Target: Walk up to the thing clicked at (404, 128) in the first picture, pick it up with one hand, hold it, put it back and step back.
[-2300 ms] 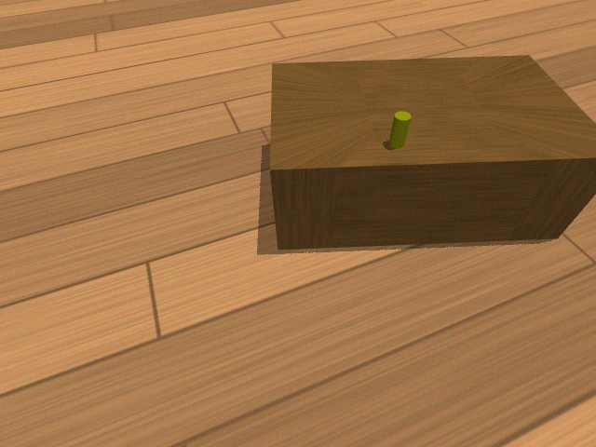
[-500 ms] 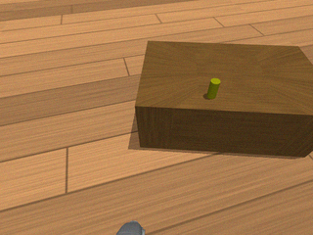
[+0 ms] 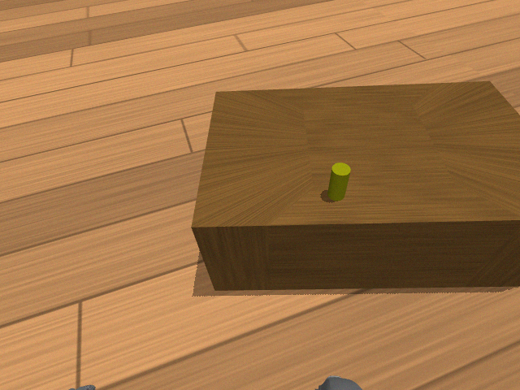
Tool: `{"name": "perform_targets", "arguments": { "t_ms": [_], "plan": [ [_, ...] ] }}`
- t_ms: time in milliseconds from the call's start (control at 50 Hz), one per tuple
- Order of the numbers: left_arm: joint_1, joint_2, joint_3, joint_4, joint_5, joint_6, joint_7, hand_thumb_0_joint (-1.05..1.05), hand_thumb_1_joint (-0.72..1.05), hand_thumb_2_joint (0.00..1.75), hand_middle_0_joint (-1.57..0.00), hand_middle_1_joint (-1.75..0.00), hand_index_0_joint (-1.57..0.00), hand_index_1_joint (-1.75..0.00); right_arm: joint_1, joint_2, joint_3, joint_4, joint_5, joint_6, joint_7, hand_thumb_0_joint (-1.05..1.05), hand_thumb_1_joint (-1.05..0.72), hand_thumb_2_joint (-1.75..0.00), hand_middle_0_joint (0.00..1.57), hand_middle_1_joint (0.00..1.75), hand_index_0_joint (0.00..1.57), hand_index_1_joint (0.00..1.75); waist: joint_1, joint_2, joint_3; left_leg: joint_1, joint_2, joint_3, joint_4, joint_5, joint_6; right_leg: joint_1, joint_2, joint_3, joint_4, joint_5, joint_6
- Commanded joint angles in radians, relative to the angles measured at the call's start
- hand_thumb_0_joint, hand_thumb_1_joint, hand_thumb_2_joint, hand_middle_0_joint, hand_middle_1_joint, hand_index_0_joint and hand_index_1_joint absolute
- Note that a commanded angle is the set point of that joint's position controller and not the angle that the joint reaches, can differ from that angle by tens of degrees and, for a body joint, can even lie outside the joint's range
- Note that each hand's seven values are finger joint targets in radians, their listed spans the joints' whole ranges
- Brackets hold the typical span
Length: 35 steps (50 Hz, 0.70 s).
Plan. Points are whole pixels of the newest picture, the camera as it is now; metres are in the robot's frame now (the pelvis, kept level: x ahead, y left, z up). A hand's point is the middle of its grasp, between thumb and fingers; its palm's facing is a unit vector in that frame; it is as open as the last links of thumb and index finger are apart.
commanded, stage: walk up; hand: right
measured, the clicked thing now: (338, 182) +0.71 -0.20 -0.24
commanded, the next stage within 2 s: none
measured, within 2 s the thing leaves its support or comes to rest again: neither
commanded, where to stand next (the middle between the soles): +0.27 -0.01 m, yaw +2 degrees
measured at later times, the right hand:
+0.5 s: hand (429, 315) +0.26 -0.28 -0.12, palm faces -0.10 +0.91 -0.41, open 7.3 cm
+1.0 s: hand (423, 309) +0.29 -0.29 -0.16, palm faces -0.05 +0.95 -0.32, open 7.3 cm
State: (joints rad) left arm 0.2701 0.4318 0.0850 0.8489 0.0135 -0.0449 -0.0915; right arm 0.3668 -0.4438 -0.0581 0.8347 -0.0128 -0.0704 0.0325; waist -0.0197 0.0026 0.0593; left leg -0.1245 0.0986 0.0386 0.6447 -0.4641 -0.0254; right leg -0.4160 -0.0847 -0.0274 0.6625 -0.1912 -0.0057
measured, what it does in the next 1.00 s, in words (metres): walks ahead: left foot, then right foot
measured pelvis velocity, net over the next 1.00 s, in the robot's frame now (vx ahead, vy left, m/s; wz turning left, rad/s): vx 0.19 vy -0.03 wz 0.01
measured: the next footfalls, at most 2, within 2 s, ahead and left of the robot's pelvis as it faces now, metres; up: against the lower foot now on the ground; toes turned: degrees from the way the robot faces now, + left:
left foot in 0.44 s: +0.23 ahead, +0.12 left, +0.00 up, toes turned +1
right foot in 0.78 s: +0.28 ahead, -0.17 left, +0.00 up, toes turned -1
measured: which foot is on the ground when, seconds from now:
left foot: down 0.00-0.00, up 0.02-0.42, down 0.44-1.00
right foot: down 0.00-0.46, up 0.48-0.76, down 0.78-1.00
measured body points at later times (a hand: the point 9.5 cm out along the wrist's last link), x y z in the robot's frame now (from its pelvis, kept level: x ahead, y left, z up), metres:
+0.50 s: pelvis +0.16 -0.01 +0.00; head +0.18 +0.01 +0.45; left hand +0.16 +0.31 -0.12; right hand +0.27 -0.32 -0.09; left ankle +0.23 +0.10 -0.72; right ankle +0.10 -0.13 -0.69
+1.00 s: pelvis +0.19 -0.03 +0.00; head +0.23 -0.05 +0.45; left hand +0.27 +0.29 -0.10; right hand +0.29 -0.34 -0.13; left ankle +0.19 +0.11 -0.70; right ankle +0.24 -0.16 -0.71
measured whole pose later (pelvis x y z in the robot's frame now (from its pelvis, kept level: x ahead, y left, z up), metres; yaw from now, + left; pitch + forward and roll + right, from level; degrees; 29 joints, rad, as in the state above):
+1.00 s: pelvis +0.19 -0.03 +0.00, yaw +1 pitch -1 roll +1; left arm 0.20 0.37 0.01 0.92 0.02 -0.05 0.01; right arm 0.16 -0.40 -0.03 0.92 0.01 0.02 0.02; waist 0.01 0.05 0.11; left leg -0.34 0.03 0.00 0.77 -0.47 0.02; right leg -0.38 -0.06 -0.01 0.69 -0.28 0.02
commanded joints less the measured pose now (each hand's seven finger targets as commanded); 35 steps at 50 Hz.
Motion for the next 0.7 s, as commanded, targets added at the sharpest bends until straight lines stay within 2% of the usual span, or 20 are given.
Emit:
{"name": "perform_targets", "arguments": {
  "t_ms": [0, 20, 40, 60, 100, 140, 180, 220, 280, 340, 380, 400, 420, 440, 460, 480, 500, 540, 580, 680],
  "plan": [
    [0.248, 0.341, 0.106, -0.033, 0.012, -0.048, 0.042, 0.00, 0.90, 0.90, -0.20, -0.30, -0.20, -0.30, 0.023, -0.086, -0.016, -0.122, 0.010, -0.016, -0.017, 0.00, -0.90, -0.90, 0.20, 0.30, 0.20, 0.30, 0.128, -0.368, -0.069, -0.578, -0.146, -0.012, 0.541, -0.063, 0.072, 0.483, -0.285, 0.603, -0.415, -0.391, -0.134],
    [0.190, 0.360, 0.101, -0.047, 0.003, -0.044, 0.043, 0.00, 0.90, 0.90, -0.20, -0.30, -0.20, -0.30, -0.021, -0.194, -0.047, -0.108, 0.004, -0.011, -0.028, 0.00, -0.90, -0.90, 0.20, 0.30, 0.20, 0.30, 0.124, -0.281, -0.045, -0.583, -0.097, -0.060, 0.612, -0.072, 0.065, 0.420, -0.353, 0.714, -0.436, -0.370, -0.239],
    [0.147, 0.341, 0.095, -0.064, -0.007, -0.039, 0.046, 0.00, 0.90, 0.90, -0.20, -0.30, -0.20, -0.30, -0.049, -0.221, -0.056, -0.093, -0.001, -0.013, -0.031, 0.00, -0.90, -0.90, 0.20, 0.30, 0.20, 0.30, 0.110, -0.215, 0.014, -0.558, -0.048, -0.097, 0.614, -0.041, 0.062, 0.306, -0.348, 0.698, -0.438, -0.315, -0.268],
    [0.121, 0.298, 0.083, -0.065, -0.013, -0.040, 0.052, 0.00, 0.90, 0.90, -0.20, -0.30, -0.20, -0.30, -0.061, -0.215, -0.058, -0.071, 0.016, -0.013, -0.029, 0.00, -0.90, -0.90, 0.20, 0.30, 0.20, 0.30, 0.090, -0.158, 0.053, -0.533, -0.031, -0.145, 0.605, 0.030, 0.063, 0.251, -0.284, 0.535, -0.426, -0.198, -0.229],
    [0.055, 0.246, 0.062, -0.073, -0.017, -0.046, 0.059, 0.00, 0.90, 0.90, -0.20, -0.30, -0.20, -0.30, 0.029, -0.173, -0.049, -0.029, 0.027, -0.003, -0.018, 0.00, -0.90, -0.90, 0.20, 0.30, 0.20, 0.30, 0.029, -0.185, 0.033, -0.450, -0.015, -0.112, 0.508, 0.107, 0.064, 0.212, -0.178, 0.291, -0.376, -0.048, -0.163],
    [0.052, 0.230, 0.055, -0.080, -0.013, -0.050, 0.059, 0.00, 0.90, 0.90, -0.20, -0.30, -0.20, -0.30, 0.044, -0.164, -0.050, -0.020, 0.016, 0.006, -0.003, 0.00, -0.90, -0.90, 0.20, 0.30, 0.20, 0.30, 0.024, -0.191, 0.021, -0.379, -0.025, -0.074, 0.447, 0.165, 0.053, 0.149, -0.135, 0.199, -0.379, -0.029, -0.185],
    [0.062, 0.227, 0.053, -0.094, -0.006, -0.054, 0.059, 0.00, 0.90, 0.90, -0.20, -0.30, -0.20, -0.30, 0.001, -0.153, -0.050, -0.033, 0.008, 0.011, 0.010, 0.00, -0.90, -0.90, 0.20, 0.30, 0.20, 0.30, 0.033, -0.180, 0.030, -0.401, -0.020, -0.041, 0.314, 0.172, 0.035, 0.163, -0.136, 0.158, -0.395, -0.056, -0.207],
    [0.097, 0.231, 0.054, -0.097, -0.004, -0.056, 0.060, 0.00, 0.90, 0.90, -0.20, -0.30, -0.20, -0.30, -0.058, -0.146, -0.051, -0.057, 0.000, 0.012, 0.017, 0.00, -0.90, -0.90, 0.20, 0.30, 0.20, 0.30, 0.060, -0.159, 0.034, -0.425, -0.015, -0.038, 0.214, 0.181, 0.025, 0.203, -0.152, 0.167, -0.404, -0.091, -0.220],
    [0.143, 0.240, 0.055, -0.102, -0.001, -0.055, 0.058, 0.00, 0.90, 0.90, -0.20, -0.30, -0.20, -0.30, -0.131, -0.132, -0.049, -0.085, -0.007, -0.001, 0.019, 0.00, -0.90, -0.90, 0.20, 0.30, 0.20, 0.30, 0.091, -0.126, 0.014, -0.383, -0.017, -0.022, 0.062, 0.216, 0.031, 0.245, -0.180, 0.169, -0.352, -0.002, -0.220],
    [0.113, 0.238, 0.039, -0.113, -0.004, -0.046, 0.066, 0.00, 0.90, 0.90, -0.20, -0.30, -0.20, -0.30, -0.131, -0.118, -0.047, -0.081, -0.006, -0.008, 0.012, 0.00, -0.90, -0.90, 0.20, 0.30, 0.20, 0.30, 0.066, -0.105, -0.009, -0.239, -0.047, 0.009, -0.002, 0.251, 0.045, 0.183, -0.187, 0.130, -0.268, 0.166, -0.205],
    [0.086, 0.224, 0.023, -0.116, -0.009, -0.036, 0.074, 0.00, 0.90, 0.90, -0.20, -0.30, -0.20, -0.30, -0.067, -0.113, -0.050, -0.056, -0.007, -0.011, 0.002, 0.00, -0.90, -0.90, 0.20, 0.30, 0.20, 0.30, 0.018, -0.053, -0.038, -0.081, -0.077, 0.031, -0.081, 0.340, 0.066, 0.109, -0.159, 0.081, -0.145, 0.213, -0.170],
    [0.075, 0.196, 0.011, -0.127, -0.010, -0.034, 0.076, 0.00, 0.90, 0.90, -0.20, -0.30, -0.20, -0.30, 0.007, -0.139, -0.059, -0.034, -0.009, -0.014, -0.006, 0.00, -0.90, -0.90, 0.20, 0.30, 0.20, 0.30, -0.023, 0.002, -0.085, 0.025, -0.080, 0.004, -0.125, 0.342, 0.091, 0.095, -0.121, 0.053, -0.012, 0.249, -0.136],
    [0.123, 0.141, -0.010, -0.128, -0.017, -0.032, 0.078, 0.00, 0.90, 0.90, -0.20, -0.30, -0.20, -0.30, 0.052, -0.203, -0.077, -0.027, -0.016, -0.017, -0.016, 0.00, -0.90, -0.90, 0.20, 0.30, 0.20, 0.30, -0.034, 0.173, -0.128, 0.117, 0.039, -0.158, -0.209, 0.291, 0.134, 0.017, -0.034, -0.009, 0.193, 0.161, -0.088],
    [0.172, 0.087, -0.022, -0.127, -0.025, -0.029, 0.079, 0.00, 0.90, 0.90, -0.20, -0.30, -0.20, -0.30, 0.048, -0.268, -0.089, -0.057, -0.021, -0.020, -0.021, 0.00, -0.90, -0.90, 0.20, 0.30, 0.20, 0.30, -0.014, 0.305, -0.143, 0.201, 0.254, -0.515, -0.281, 0.301, 0.218, -0.163, 0.097, -0.024, 0.350, -0.290, -0.032],
    [0.191, 0.180, 0.002, -0.092, -0.017, -0.010, 0.094, 0.00, 0.90, 0.90, -0.20, -0.30, -0.20, -0.30, 0.020, -0.287, -0.096, -0.070, 0.007, -0.014, -0.022, 0.00, -0.90, -0.90, 0.20, 0.30, 0.20, 0.30, -0.011, 0.186, -0.132, 0.151, 0.335, -0.603, -0.317, 0.234, 0.323, -0.169, 0.072, 0.015, 0.437, -0.398, -0.037],
    [0.162, 0.209, 0.007, -0.077, -0.008, -0.005, 0.100, 0.00, 0.90, 0.90, -0.20, -0.30, -0.20, -0.30, 0.009, -0.275, -0.098, -0.062, 0.016, -0.007, -0.022, 0.00, -0.90, -0.90, 0.20, 0.30, 0.20, 0.30, -0.013, 0.157, -0.076, 0.071, 0.346, -0.609, -0.327, 0.240, 0.357, -0.174, 0.046, 0.045, 0.496, -0.416, -0.037],
    [0.135, 0.212, 0.005, -0.078, -0.006, -0.004, 0.098, 0.00, 0.90, 0.90, -0.20, -0.30, -0.20, -0.30, -0.011, -0.244, -0.087, -0.072, 0.017, -0.004, -0.025, 0.00, -0.90, -0.90, 0.20, 0.30, 0.20, 0.30, -0.008, 0.095, -0.038, 0.001, 0.293, -0.487, -0.328, 0.306, 0.323, -0.156, 0.036, 0.085, 0.483, -0.384, -0.042],
    [0.137, 0.187, 0.007, -0.054, -0.014, -0.001, 0.089, 0.00, 0.90, 0.90, -0.20, -0.30, -0.20, -0.30, -0.058, -0.201, -0.062, -0.079, 0.013, -0.008, -0.033, 0.00, -0.90, -0.90, 0.20, 0.30, 0.20, 0.30, 0.018, 0.098, -0.009, -0.075, 0.188, -0.279, -0.299, 0.479, 0.238, -0.086, 0.018, 0.100, 0.403, -0.299, -0.044],
    [0.169, 0.159, 0.002, -0.032, -0.015, 0.004, 0.086, 0.00, 0.90, 0.90, -0.20, -0.30, -0.20, -0.30, -0.087, -0.191, -0.052, -0.076, 0.012, -0.009, -0.035, 0.00, -0.90, -0.90, 0.20, 0.30, 0.20, 0.30, 0.035, 0.141, -0.027, -0.110, 0.145, -0.187, -0.268, 0.550, 0.229, -0.035, 0.022, 0.055, 0.343, -0.228, -0.028],
    [0.123, 0.129, 0.000, -0.008, -0.017, -0.007, 0.101, 0.00, 0.90, 0.90, -0.20, -0.30, -0.20, -0.30, -0.164, -0.184, -0.036, -0.089, 0.002, 0.020, -0.034, 0.00, -0.90, -0.90, 0.20, 0.30, 0.20, 0.30, 0.033, 0.196, -0.073, -0.177, 0.139, -0.119, -0.156, 0.631, 0.248, 0.106, 0.039, -0.011, 0.088, -0.131, 0.003]
  ]
}}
